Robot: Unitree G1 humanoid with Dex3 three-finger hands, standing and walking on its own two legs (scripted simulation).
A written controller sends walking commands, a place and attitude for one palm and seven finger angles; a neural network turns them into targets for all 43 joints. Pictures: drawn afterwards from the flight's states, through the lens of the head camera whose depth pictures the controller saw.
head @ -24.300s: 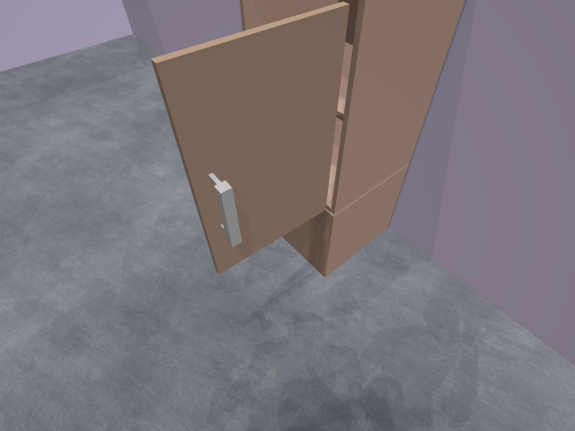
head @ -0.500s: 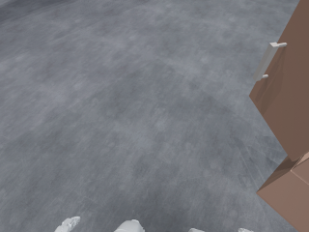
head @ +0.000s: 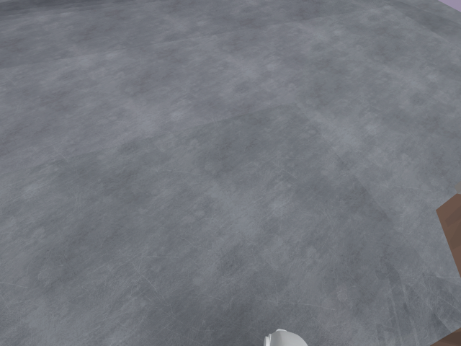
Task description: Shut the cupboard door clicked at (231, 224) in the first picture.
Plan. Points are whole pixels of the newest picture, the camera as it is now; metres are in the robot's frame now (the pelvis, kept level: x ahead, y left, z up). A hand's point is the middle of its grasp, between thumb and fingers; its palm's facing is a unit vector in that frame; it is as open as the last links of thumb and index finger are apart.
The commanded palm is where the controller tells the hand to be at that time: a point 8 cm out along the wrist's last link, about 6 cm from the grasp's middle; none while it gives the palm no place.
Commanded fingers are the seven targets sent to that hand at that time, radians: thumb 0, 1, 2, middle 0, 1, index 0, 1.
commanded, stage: walk to a spot facing it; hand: left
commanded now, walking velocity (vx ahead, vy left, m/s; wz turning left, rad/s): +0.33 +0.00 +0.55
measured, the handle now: out of the picture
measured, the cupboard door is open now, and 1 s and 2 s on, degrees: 61 61 61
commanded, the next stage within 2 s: turn to face it in 0.92 s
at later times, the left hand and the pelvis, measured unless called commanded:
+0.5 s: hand out of the picture +0.10 +0.13 -0.16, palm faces +0.39 -0.90 -0.18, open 7.4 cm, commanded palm none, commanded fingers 0.00 0.90 0.90 -0.20 -0.30 -0.20 -0.30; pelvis +0.17 -0.02 +0.01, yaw +20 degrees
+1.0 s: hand (102, 222) +0.38 +0.32 -0.14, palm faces +0.46 -0.87 -0.19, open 7.4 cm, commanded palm none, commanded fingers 0.00 0.90 0.90 -0.20 -0.30 -0.20 -0.30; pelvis +0.36 +0.10 +0.01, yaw +28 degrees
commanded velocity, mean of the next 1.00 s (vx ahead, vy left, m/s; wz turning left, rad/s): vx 0.32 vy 0.00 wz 0.42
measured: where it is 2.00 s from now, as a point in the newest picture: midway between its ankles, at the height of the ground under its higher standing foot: (194, 263)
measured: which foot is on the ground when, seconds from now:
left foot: down 0.00-0.14, up 0.16-0.60, down 0.62-1.00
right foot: up 0.00-0.12, down 0.14-0.62, up 0.64-1.00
